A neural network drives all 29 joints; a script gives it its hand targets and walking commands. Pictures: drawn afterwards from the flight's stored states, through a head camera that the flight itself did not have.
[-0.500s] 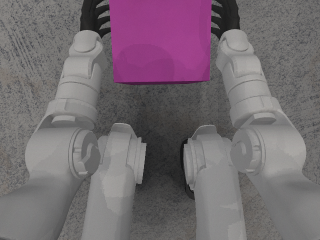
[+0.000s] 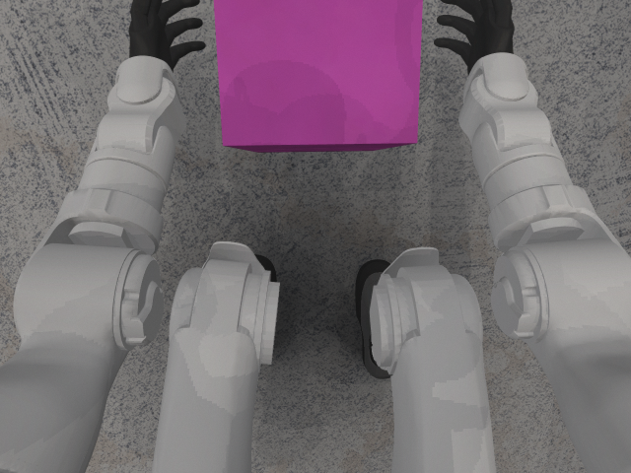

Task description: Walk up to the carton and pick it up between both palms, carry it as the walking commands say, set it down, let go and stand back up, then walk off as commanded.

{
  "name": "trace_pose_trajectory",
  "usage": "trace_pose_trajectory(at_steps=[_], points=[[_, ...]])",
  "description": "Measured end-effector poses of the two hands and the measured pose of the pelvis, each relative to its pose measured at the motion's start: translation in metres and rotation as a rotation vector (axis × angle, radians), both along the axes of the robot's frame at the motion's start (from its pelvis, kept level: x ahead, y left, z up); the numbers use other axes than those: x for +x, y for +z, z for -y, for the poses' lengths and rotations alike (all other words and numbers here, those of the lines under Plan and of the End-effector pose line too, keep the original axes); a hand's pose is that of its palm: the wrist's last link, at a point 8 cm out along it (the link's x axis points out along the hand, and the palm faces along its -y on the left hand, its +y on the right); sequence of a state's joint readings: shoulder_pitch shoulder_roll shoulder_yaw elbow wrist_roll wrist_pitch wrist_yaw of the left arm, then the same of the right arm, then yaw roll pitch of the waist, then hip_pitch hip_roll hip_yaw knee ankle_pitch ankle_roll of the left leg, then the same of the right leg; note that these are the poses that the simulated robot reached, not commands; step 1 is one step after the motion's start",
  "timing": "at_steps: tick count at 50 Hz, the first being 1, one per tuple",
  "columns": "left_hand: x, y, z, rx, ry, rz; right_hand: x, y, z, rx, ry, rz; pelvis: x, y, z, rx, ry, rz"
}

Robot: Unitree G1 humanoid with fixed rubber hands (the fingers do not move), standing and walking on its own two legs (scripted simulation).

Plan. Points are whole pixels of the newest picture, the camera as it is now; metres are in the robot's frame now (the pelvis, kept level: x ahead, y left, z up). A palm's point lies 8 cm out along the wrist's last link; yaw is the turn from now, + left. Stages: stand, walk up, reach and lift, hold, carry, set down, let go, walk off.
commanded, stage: set down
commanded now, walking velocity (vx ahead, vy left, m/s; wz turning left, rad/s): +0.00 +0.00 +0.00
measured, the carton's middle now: (316, 77) +0.51 +0.01 -0.25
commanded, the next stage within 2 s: let go in 1.40 s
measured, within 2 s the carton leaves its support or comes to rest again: neither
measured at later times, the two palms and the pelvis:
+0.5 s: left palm (86, 6) +0.52 +0.19 -0.08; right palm (553, 4) +0.53 -0.16 -0.07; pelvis +0.01 +0.00 +0.05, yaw +0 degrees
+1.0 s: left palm out of the picture +0.51 +0.19 +0.08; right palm out of the picture +0.53 -0.18 +0.08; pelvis +0.02 +0.00 +0.18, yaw +0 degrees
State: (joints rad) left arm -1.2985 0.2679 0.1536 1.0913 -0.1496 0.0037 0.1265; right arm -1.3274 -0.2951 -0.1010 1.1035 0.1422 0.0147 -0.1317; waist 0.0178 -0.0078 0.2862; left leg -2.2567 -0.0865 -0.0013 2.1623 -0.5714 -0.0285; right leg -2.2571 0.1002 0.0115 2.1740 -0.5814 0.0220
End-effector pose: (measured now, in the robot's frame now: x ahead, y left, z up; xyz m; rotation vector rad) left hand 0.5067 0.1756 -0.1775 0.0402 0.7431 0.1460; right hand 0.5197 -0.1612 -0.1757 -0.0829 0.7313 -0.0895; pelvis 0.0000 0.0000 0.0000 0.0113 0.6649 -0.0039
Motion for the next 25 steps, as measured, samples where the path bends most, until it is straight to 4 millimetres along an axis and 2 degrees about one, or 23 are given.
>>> trace_pose_trajectory(at_steps=[7,12,17,25], points=[[0.006,0.005,-0.008,-0.003,0.008,0.023,0.005,0.004,0.006,0.004,-0.001,0.015,0.000,-0.002,0.000,0.000,-0.001,-0.010],[0.012,0.020,-0.008,-0.007,0.012,0.070,0.011,0.018,0.003,0.011,0.001,0.063,0.000,0.000,-0.001,-0.003,0.000,-0.017],[0.012,0.047,-0.007,-0.006,0.014,0.091,0.011,0.046,0.001,0.011,-0.001,0.088,0.002,0.014,-0.001,-0.004,0.001,-0.028],[0.009,0.102,-0.010,0.002,0.018,0.095,0.009,0.101,0.003,0.005,-0.010,0.091,0.005,0.052,-0.002,-0.002,0.000,-0.073]])
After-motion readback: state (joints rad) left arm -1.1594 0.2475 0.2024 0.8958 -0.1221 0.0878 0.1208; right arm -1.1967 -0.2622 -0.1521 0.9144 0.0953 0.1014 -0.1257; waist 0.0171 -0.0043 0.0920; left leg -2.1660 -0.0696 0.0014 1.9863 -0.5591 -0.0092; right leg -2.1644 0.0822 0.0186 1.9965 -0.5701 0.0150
